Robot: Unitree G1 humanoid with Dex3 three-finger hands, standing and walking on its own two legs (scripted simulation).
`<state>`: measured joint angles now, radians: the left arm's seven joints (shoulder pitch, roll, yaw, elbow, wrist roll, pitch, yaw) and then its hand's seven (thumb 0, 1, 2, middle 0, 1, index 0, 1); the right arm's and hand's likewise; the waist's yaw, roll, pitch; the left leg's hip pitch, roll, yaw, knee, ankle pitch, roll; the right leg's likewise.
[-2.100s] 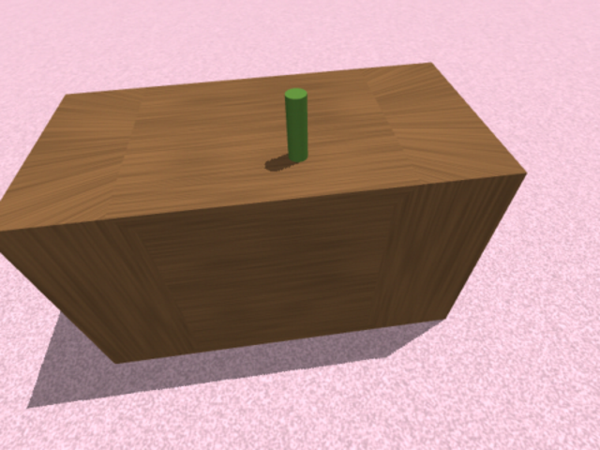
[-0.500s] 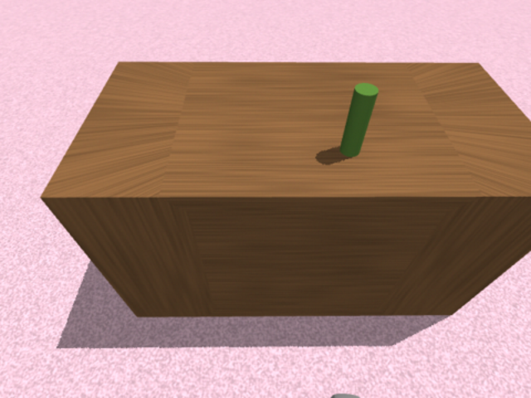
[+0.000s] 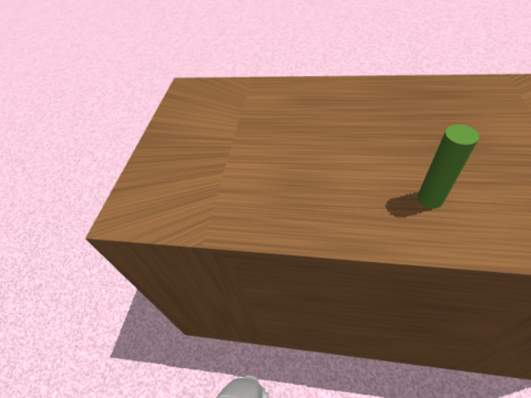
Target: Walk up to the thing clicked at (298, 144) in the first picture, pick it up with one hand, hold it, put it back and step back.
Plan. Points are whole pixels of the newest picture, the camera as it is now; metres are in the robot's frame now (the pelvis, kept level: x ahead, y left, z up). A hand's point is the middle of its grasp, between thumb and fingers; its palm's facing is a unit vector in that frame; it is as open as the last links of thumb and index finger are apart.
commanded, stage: walk up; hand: right
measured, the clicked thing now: (444, 170) +0.51 -0.24 +0.02
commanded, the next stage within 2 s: none
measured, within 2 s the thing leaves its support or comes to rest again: neither
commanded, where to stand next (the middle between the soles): +0.06 -0.01 m, yaw -3 degrees
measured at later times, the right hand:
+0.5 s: hand out of the picture +0.14 -0.26 -0.15, palm faces +0.00 +0.92 -0.40, open 7.4 cm
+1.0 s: hand out of the picture +0.06 -0.25 -0.14, palm faces -0.01 +0.93 -0.37, open 7.4 cm
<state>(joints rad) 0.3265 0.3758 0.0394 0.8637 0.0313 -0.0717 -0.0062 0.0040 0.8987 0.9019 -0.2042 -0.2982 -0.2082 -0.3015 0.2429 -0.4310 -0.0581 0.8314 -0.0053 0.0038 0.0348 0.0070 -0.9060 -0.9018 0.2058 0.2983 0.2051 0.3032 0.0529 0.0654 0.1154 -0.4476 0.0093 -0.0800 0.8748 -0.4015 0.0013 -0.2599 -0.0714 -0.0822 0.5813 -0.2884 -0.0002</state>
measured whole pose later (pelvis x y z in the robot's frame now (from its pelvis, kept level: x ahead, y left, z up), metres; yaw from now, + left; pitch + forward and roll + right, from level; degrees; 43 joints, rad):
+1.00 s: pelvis +0.00 +0.01 +0.00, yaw -2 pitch -2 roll +0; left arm 0.11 0.36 0.02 1.04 0.01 0.03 -0.04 0.00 0.90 0.90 -0.20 -0.30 -0.21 -0.30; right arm 0.14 -0.37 0.00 1.08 -0.02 -0.01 0.01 0.01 -0.90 -0.90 0.21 0.30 0.21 0.30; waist -0.01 -0.02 0.08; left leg -0.29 0.04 -0.01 0.50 -0.17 -0.02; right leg -0.21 -0.01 0.01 0.52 -0.27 0.01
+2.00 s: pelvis +0.01 +0.02 +0.01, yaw -1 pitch -2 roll +0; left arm 0.12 0.35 0.03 1.13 0.01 0.02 -0.03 0.00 0.90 0.90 -0.20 -0.30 -0.20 -0.30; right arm 0.08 -0.35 -0.01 1.13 -0.01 -0.01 0.01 0.01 -0.90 -0.90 0.21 0.30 0.21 0.30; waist 0.00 -0.01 0.06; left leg -0.21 0.03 0.00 0.35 -0.12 -0.02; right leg -0.11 -0.03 0.01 0.35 -0.21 0.03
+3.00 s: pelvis +0.04 +0.02 +0.02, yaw -1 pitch -2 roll +0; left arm 0.12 0.36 0.01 1.12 0.02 0.00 -0.01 0.00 0.90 0.90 -0.20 -0.30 -0.20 -0.30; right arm 0.08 -0.35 0.00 1.14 -0.01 0.00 0.01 0.01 -0.90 -0.90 0.21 0.30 0.21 0.30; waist 0.00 -0.01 0.05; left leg -0.17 0.02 0.00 0.35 -0.15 -0.01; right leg -0.06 -0.04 0.00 0.31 -0.23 0.04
